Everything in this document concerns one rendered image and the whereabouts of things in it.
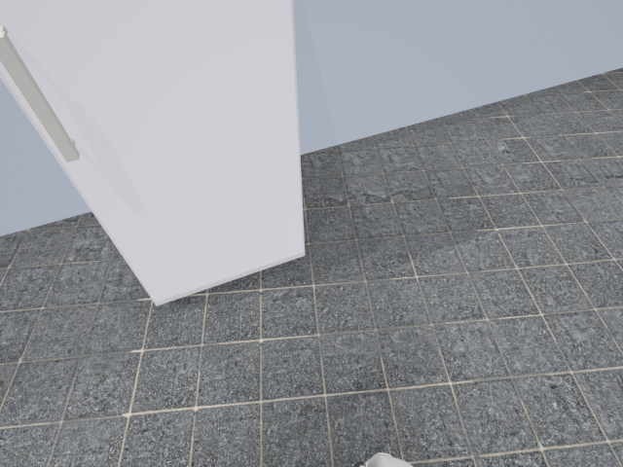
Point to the fridge door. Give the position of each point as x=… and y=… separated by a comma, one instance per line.
x=184, y=115

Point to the handle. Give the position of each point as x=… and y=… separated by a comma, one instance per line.
x=35, y=98

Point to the robot right shin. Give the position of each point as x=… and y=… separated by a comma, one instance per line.
x=379, y=453

